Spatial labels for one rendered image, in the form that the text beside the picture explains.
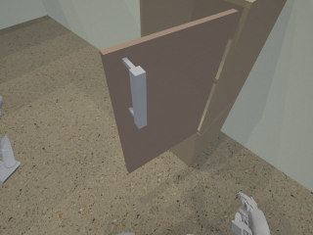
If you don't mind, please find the right robot hand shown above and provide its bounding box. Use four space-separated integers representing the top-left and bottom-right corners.
231 192 271 235

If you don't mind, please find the handle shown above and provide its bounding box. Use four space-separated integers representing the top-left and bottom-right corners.
121 57 147 129

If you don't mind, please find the cupboard door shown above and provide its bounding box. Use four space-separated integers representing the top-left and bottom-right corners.
100 9 239 173

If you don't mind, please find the left robot hand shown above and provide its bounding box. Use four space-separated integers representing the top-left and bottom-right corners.
0 96 21 185

